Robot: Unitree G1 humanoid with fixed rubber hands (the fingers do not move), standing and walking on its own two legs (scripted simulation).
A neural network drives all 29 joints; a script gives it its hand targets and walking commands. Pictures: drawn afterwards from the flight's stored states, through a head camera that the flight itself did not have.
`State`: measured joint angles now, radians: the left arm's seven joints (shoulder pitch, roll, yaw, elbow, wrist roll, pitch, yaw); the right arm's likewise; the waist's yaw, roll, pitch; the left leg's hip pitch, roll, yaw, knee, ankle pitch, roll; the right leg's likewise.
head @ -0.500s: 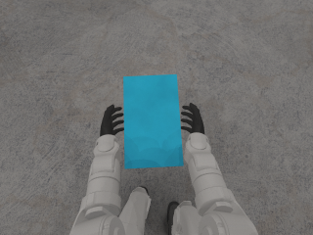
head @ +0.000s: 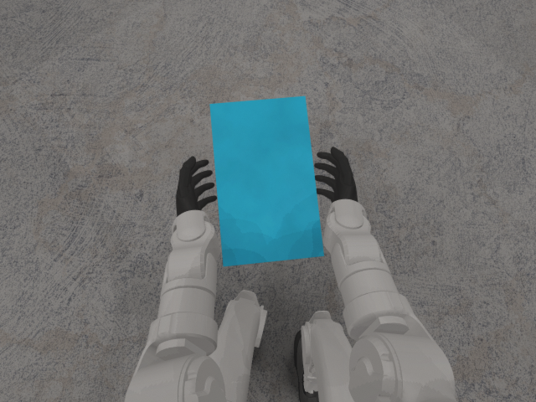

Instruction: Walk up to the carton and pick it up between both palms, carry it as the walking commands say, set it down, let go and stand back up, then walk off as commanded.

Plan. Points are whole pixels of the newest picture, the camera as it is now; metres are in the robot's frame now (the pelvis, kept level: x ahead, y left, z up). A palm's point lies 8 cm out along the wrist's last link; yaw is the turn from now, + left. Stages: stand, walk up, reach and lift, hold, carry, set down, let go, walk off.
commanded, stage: set down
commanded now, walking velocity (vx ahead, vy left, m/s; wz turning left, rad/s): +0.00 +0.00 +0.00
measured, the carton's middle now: (264, 187) +0.45 +0.08 -0.15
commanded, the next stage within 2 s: none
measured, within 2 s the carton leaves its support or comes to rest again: neither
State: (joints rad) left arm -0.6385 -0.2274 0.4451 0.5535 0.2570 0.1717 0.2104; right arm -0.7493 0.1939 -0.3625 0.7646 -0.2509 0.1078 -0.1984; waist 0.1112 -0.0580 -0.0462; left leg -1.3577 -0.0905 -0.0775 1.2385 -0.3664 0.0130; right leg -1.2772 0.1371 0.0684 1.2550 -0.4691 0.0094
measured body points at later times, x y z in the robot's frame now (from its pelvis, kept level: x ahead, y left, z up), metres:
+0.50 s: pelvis -0.01 -0.02 -0.06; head +0.22 +0.03 +0.32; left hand +0.40 +0.19 -0.16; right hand +0.45 -0.04 -0.15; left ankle +0.10 +0.10 -0.61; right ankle +0.06 -0.12 -0.61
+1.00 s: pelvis -0.02 -0.02 -0.12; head +0.26 +0.03 +0.22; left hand +0.43 +0.21 -0.24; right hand +0.48 -0.03 -0.23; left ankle +0.10 +0.10 -0.61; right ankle +0.06 -0.12 -0.61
